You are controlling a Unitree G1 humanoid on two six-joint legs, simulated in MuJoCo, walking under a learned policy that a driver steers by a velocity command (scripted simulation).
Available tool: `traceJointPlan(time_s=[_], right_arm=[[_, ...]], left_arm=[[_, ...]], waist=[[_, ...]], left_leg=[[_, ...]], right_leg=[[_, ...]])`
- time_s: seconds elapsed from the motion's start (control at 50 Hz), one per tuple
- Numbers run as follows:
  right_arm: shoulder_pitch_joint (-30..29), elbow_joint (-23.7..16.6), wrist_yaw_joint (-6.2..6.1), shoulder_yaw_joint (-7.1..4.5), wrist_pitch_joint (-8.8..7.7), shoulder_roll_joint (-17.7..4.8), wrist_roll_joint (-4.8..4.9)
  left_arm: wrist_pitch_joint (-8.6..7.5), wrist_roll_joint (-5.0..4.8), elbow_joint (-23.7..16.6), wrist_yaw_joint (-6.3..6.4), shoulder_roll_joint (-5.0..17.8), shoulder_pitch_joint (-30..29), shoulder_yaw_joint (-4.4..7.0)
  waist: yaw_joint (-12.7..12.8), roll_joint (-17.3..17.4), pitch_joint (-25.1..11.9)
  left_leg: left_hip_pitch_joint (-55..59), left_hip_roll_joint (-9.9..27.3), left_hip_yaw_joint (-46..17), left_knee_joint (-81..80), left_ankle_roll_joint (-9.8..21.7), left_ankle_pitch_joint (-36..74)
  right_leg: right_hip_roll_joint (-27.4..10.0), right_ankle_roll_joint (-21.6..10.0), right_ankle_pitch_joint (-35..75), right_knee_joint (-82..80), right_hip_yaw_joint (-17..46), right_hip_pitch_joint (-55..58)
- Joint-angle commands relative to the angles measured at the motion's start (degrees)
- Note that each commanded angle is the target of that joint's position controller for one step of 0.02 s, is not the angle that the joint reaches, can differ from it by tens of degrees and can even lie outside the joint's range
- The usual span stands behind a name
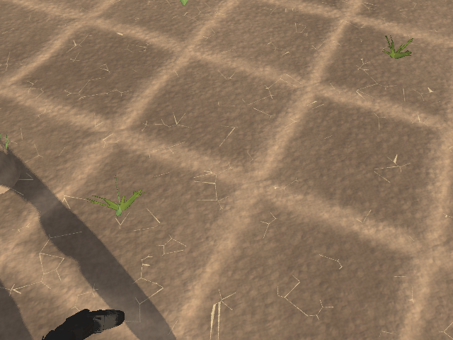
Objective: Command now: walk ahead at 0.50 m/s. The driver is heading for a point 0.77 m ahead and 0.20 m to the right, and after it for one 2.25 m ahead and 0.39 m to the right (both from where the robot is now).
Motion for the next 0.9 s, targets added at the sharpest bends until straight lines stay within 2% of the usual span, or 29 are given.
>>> traceJointPlan(time_s=[0.02,0.04,0.06,0.08,0.1,0.12,0.16,0.2,0.24,0.26,0.3,0.38,0.42,0.44,0.46,0.48,0.5,0.52,0.54,0.56,0.58,0.62,0.66,0.7,0.76,0.82,0.86,0.88,0.9], right_arm=[[4.8,-4.9,0.37,1.08,-1.72,-0.6,-0.83],[3.2,-3.8,0.69,0.45,-3.10,-3.6,0.25],[-2.8,-5.9,0.87,-0.95,-3.88,-8.4,1.83],[-7.0,-7.0,0.61,-0.90,-4.03,-8.3,1.93],[-8.8,-7.4,0.29,-1.04,-3.70,-7.4,0.97],[-7.7,-7.1,0.03,-1.35,-2.96,-6.7,0.31],[-5.3,-6.3,-0.17,-1.07,-1.54,-4.1,0.13],[-7.3,-7.2,-0.39,-1.12,-0.93,-3.7,-0.21],[-11.2,-8.5,-0.56,-1.15,-0.92,-3.7,-0.79],[-12.5,-8.8,-0.45,-0.93,-1.09,-3.0,-0.97],[-16.1,-9.4,0.00,-0.32,-1.50,-1.4,-0.95],[-21.2,-10.7,0.86,-0.32,-1.56,-2.3,-0.66],[-21.3,-11.2,1.30,-0.72,-1.89,-3.9,-1.00],[-19.3,-10.6,1.39,-1.09,-2.10,-4.8,-1.28],[-15.4,-9.0,1.25,-1.64,-2.34,-5.9,-1.68],[-11.8,-8.1,0.80,-2.58,-2.56,-9.5,-2.25],[-9.4,-8.0,0.40,-2.58,-2.12,-11.4,-3.26],[-7.4,-7.4,0.43,-1.47,-1.26,-6.6,-2.57],[-8.3,-7.5,0.74,-0.86,-0.70,-4.9,-1.47],[-12.2,-8.2,0.57,-1.03,-0.34,-5.7,-1.12],[-15.9,-8.9,0.20,-1.00,-0.12,-5.9,-1.21],[-21.4,-9.4,-0.44,-1.24,0.34,-6.5,-2.10],[-22.4,-9.2,-1.06,-1.70,0.73,-7.0,-2.24],[-22.2,-8.6,-1.83,-1.93,0.94,-6.9,-1.85],[-22.5,-7.9,-2.81,-2.36,1.63,-7.6,-1.47],[-22.8,-7.3,-3.08,-2.76,2.60,-8.5,-0.88],[-24.1,-7.1,-3.03,-2.97,3.31,-9.1,0.23],[-24.0,-6.8,-2.92,-2.89,3.66,-8.4,0.74],[-21.6,-5.6,-2.62,-2.67,4.08,-6.4,0.97]], left_arm=[[0.03,0.91,3.1,1.09,18.3,25.3,6.00],[0.39,0.23,3.6,1.15,13.3,26.1,4.67],[0.42,-0.06,2.9,1.31,11.0,20.9,3.81],[0.50,0.05,1.9,1.41,9.3,16.1,3.25],[0.35,0.46,1.7,1.12,7.6,13.0,2.73],[-0.05,1.02,1.6,0.95,6.3,11.4,2.36],[-0.61,0.94,2.3,0.68,6.5,11.1,2.56],[-0.95,0.86,3.5,1.04,8.0,12.6,3.00],[-0.61,1.09,4.5,1.73,8.8,13.8,3.11],[-0.28,1.10,4.9,2.05,8.9,14.1,3.06],[0.27,0.93,5.6,2.56,9.2,15.3,2.96],[1.47,0.36,7.9,3.09,9.8,18.1,2.84],[2.13,0.08,8.5,3.38,10.1,17.1,2.98],[2.43,-0.15,8.5,3.55,10.2,16.0,3.05],[2.64,-0.23,8.5,3.68,9.7,15.4,2.88],[2.42,0.71,8.5,3.71,8.4,17.7,2.42],[1.77,1.72,9.4,3.37,3.8,25.1,0.97],[2.01,0.88,11.0,3.09,2.3,27.5,0.06],[2.89,-0.39,10.7,2.99,7.0,24.4,1.33],[3.99,-1.12,9.4,3.46,8.3,20.1,1.97],[5.23,-0.94,8.7,4.20,8.5,17.3,2.38],[7.63,-0.35,8.4,5.44,7.7,17.7,2.91],[8.51,-0.01,8.2,5.97,6.8,19.0,3.26],[8.77,0.00,7.3,6.04,6.4,18.1,3.59],[8.77,0.06,5.3,5.56,5.8,15.2,3.59],[8.70,-0.02,4.3,4.70,6.4,14.8,4.00],[8.72,0.06,4.7,3.96,6.4,17.3,4.40],[8.81,0.36,5.4,3.63,6.8,19.3,4.78],[8.82,0.86,5.3,3.55,8.4,20.4,5.33]], waist=[[10.1,-11.4,-22.6],[11.4,-11.6,-25.3],[10.8,-8.3,-14.4],[8.9,-3.9,-8.7],[7.0,-1.4,-4.3],[4.8,-2.8,-3.2],[3.0,-3.5,-2.4],[2.8,-2.8,-0.9],[3.2,-2.0,0.6],[3.4,-2.0,0.5],[4.8,-2.6,-0.2],[6.8,-3.4,-1.4],[5.9,-4.0,-2.1],[4.4,-3.8,-3.1],[2.6,-2.8,-4.9],[2.4,1.1,-8.8],[5.2,9.9,-16.3],[3.3,15.1,-21.9],[2.4,10.6,-19.7],[2.9,7.6,-14.2],[3.6,5.6,-10.1],[6.2,8.3,-6.0],[6.6,9.5,-5.4],[6.2,8.9,-5.9],[5.3,8.3,-6.4],[5.3,8.6,-6.8],[7.3,8.2,-6.5],[8.2,7.0,-6.1],[8.2,1.8,-3.7]], left_leg=[[-36.1,-0.9,-0.9,45.8,0.6,14.2],[-43.6,-1.8,-9.0,54.3,1.0,-5.8],[-48.4,1.7,-8.9,56.3,1.8,-2.7],[-47.1,4.9,-6.9,53.7,2.1,2.8],[-44.7,6.7,-6.1,49.8,1.8,6.2],[-40.6,8.4,-6.6,46.7,1.8,8.6],[-36.8,8.9,-5.9,43.8,1.1,10.6],[-39.0,9.4,-5.5,39.9,0.1,14.1],[-40.7,8.8,-4.7,33.1,-1.1,19.0],[-39.4,8.2,-4.0,28.6,-1.3,22.0],[-34.8,6.1,-2.1,19.7,-1.0,28.6],[-32.0,3.7,-2.5,11.5,-0.4,32.0],[-30.9,3.3,-3.3,8.8,1.1,28.2],[-28.2,2.8,-3.2,6.2,1.9,28.2],[-22.3,1.7,-2.1,2.5,3.0,32.6],[-12.8,6.0,-5.5,3.5,4.9,54.3],[5.3,17.0,-16.3,8.5,12.7,72.8],[9.1,23.6,-24.1,6.9,18.9,73.2],[4.4,22.0,-23.4,4.5,17.5,59.1],[-1.4,20.6,-21.3,1.7,15.3,46.1],[-7.7,19.4,-19.4,-1.5,13.9,35.3],[-19.6,16.6,-14.0,-6.8,11.9,22.2],[-23.3,15.8,-9.8,-8.5,12.6,19.9],[-22.5,16.5,-7.7,-8.9,13.1,19.0],[-20.6,17.6,-5.6,-8.9,13.1,18.3],[-18.5,18.6,-4.1,-7.8,12.1,17.7],[-18.8,18.1,-2.0,-5.2,9.8,15.3],[-20.1,16.7,-0.2,-2.0,7.5,13.3],[-24.1,13.3,3.5,6.4,3.2,9.0]], right_leg=[[-20.2,-15.2,-4.4,-1.3,32.2,53.8],[-22.3,-15.9,-11.5,-9.9,44.7,54.5],[-20.0,-12.6,-13.0,-11.4,36.2,46.0],[-17.8,-10.7,-9.6,-12.8,28.3,36.5],[-15.4,-9.9,-4.9,-15.0,23.2,28.0],[-13.4,-8.9,-2.0,-16.8,19.4,23.0],[-11.7,-9.3,1.3,-19.7,15.3,18.1],[-11.5,-10.0,5.4,-21.3,12.3,17.0],[-10.8,-9.4,18.9,-20.3,8.6,17.3],[-9.6,-8.3,24.4,-19.2,5.9,17.2],[-7.3,-6.4,27.8,-17.9,2.0,16.6],[-9.2,-5.7,25.3,-14.4,3.2,22.4],[-10.7,-4.9,24.7,-10.6,5.2,25.5],[-10.6,-3.9,23.8,-7.8,5.7,26.3],[-8.5,-2.5,23.6,-3.1,5.1,26.2],[-4.7,0.1,17.9,4.6,3.2,23.0],[0.2,3.5,-4.4,17.5,1.5,9.6],[2.5,5.8,-34.3,28.1,4.3,3.9],[1.0,6.1,-38.3,32.7,7.6,1.7],[-0.3,6.3,-35.9,34.6,7.0,-1.6],[-1.5,6.8,-32.5,34.2,6.5,-2.3],[-2.5,7.8,-26.1,31.7,5.3,3.1],[-1.8,8.1,-23.2,31.5,3.0,5.3],[-2.5,7.7,-21.3,29.6,2.5,5.0],[-3.3,6.9,-19.1,23.9,1.4,5.9],[-2.6,5.5,-18.2,17.8,-0.3,8.8],[-1.4,3.4,-13.3,8.9,-2.3,13.6],[-0.1,1.7,-10.7,3.5,-2.9,16.9],[-1.9,-1.0,-7.1,-4.6,2.7,19.5]])
Keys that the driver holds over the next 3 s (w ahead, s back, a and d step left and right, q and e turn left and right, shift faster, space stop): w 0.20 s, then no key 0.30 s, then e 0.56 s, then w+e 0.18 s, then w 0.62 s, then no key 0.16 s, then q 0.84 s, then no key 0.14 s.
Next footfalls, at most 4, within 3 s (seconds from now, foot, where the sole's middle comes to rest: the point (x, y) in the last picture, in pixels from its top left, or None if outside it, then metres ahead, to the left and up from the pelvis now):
0.48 left None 0.40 0.11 -0.76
0.90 right None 0.29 -0.12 -0.76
1.42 left None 0.46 0.06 -0.76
1.86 right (324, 277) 0.63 -0.32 -0.76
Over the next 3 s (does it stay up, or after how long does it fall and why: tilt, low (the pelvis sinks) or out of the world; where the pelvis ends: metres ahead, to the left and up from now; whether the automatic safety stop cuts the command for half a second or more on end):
stays up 0.72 -0.27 0.02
